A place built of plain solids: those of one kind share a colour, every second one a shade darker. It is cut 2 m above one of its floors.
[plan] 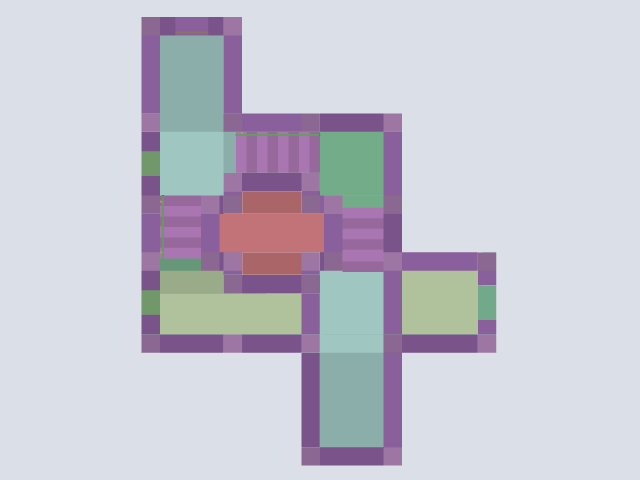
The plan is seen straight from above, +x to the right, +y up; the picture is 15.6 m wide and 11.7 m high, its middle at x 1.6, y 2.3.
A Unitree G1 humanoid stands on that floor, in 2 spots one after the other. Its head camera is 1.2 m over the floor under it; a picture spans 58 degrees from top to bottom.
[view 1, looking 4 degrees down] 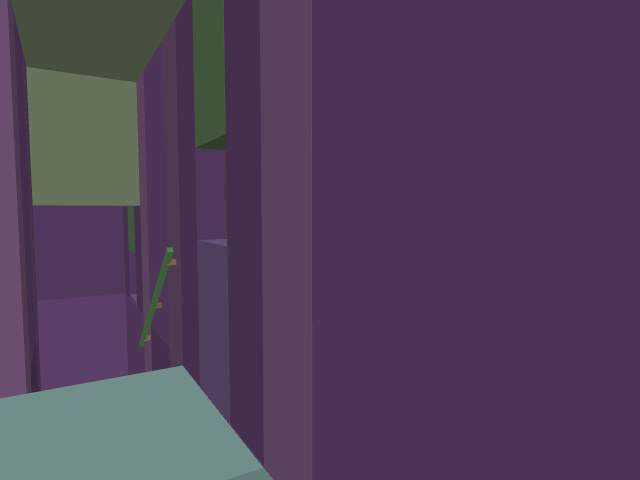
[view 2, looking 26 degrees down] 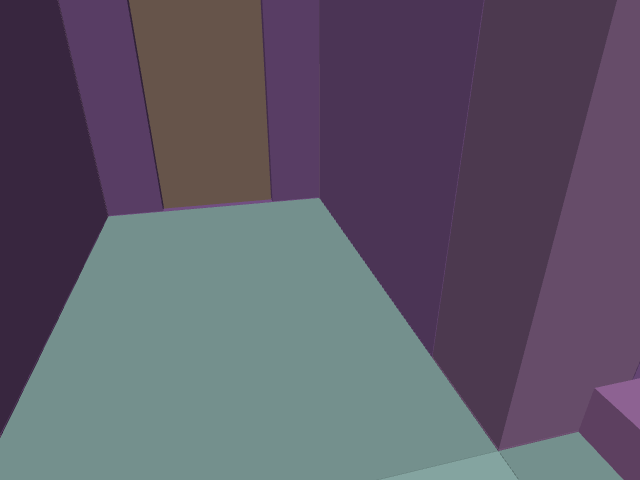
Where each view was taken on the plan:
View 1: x -1.52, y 6.74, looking -121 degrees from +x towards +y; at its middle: wall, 1.51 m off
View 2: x -1.52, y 4.16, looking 76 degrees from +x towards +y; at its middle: floor_slab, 2.74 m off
